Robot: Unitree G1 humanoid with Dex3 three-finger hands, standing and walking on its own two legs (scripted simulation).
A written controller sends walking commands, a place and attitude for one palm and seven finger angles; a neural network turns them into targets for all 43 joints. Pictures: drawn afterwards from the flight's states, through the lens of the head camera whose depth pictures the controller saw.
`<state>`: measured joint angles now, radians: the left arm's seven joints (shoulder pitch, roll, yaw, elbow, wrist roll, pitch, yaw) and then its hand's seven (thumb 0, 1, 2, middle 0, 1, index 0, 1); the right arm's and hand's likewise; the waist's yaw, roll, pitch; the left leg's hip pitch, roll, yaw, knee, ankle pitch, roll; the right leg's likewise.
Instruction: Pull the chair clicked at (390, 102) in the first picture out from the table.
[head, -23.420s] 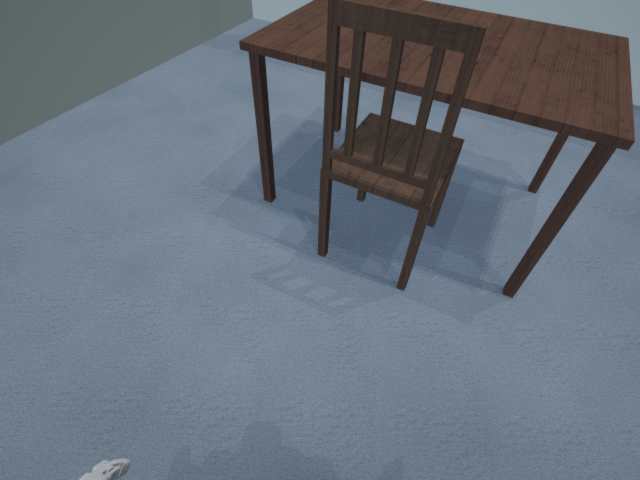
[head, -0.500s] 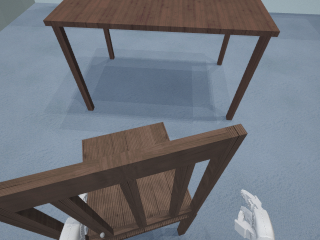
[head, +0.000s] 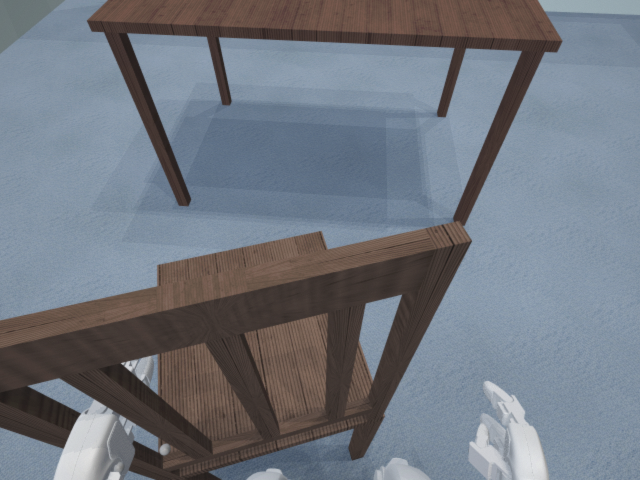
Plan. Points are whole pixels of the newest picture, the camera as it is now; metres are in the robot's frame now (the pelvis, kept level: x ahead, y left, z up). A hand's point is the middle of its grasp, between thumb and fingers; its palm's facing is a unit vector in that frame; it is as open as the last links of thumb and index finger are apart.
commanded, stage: draw the hand back to the body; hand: left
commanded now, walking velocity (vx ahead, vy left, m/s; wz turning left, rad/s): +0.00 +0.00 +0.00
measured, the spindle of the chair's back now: (254, 396) +0.22 +0.10 +0.01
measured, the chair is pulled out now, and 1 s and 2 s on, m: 0.75 0.73 0.78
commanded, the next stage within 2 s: step back with the hand held close in 1.22 s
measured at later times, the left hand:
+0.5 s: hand (122, 435) +0.16 +0.19 +0.09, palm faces +0.19 -0.93 -0.33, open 14.2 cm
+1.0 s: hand (54, 390) +0.18 +0.24 +0.14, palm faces +0.40 -0.82 -0.40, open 9.3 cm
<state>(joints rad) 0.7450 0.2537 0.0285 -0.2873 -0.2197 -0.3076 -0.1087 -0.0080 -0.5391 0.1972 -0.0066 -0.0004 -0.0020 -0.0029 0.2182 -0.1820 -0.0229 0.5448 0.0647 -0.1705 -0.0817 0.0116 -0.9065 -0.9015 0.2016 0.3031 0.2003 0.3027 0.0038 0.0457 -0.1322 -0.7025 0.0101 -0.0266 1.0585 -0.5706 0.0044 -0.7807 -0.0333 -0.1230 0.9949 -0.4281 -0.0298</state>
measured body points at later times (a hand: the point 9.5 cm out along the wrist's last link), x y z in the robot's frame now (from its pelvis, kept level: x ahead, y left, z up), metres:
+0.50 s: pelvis +0.01 -0.02 +0.05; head +0.00 -0.03 +0.50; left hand +0.14 +0.24 +0.12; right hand +0.19 -0.25 -0.02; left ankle -0.03 +0.11 -0.67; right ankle +0.04 -0.11 -0.67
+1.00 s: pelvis +0.03 -0.02 +0.07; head +0.02 -0.04 +0.51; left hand +0.16 +0.28 +0.16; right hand +0.23 -0.23 -0.02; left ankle -0.03 +0.11 -0.67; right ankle +0.04 -0.11 -0.67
